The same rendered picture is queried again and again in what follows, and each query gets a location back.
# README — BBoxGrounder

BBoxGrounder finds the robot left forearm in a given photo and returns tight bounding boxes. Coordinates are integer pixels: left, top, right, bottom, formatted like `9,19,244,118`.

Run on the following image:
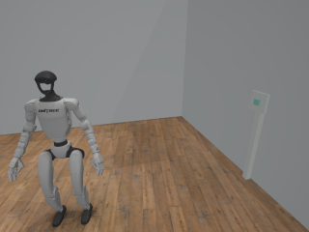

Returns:
85,120,99,154

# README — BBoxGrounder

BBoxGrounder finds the robot left shin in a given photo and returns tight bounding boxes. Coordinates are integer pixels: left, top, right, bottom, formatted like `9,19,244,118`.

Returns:
76,185,90,210

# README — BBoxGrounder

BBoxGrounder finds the left robot thigh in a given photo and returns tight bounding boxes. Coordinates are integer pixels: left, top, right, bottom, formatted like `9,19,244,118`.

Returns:
69,147,85,196

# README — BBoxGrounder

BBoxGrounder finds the robot right forearm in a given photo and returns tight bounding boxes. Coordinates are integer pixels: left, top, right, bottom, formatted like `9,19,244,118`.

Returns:
14,123,32,158

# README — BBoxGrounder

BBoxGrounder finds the panel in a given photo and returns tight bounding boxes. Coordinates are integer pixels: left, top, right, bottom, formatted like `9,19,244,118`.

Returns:
242,90,270,180

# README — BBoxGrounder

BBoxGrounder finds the button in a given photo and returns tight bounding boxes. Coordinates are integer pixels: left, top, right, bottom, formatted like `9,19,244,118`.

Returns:
253,99,261,106

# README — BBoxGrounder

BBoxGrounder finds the left robot upper arm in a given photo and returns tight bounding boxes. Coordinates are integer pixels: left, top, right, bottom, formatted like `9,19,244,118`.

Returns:
64,98,89,131

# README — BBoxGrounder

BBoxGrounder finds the left robot hand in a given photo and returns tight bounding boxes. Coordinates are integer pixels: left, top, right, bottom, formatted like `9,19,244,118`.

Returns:
91,152,104,177

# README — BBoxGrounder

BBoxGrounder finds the right robot hand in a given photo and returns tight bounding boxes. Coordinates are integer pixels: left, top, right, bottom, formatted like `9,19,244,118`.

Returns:
7,157,25,182

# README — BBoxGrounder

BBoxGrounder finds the right robot upper arm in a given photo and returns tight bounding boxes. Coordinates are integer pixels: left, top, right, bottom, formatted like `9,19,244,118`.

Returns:
23,99,38,132

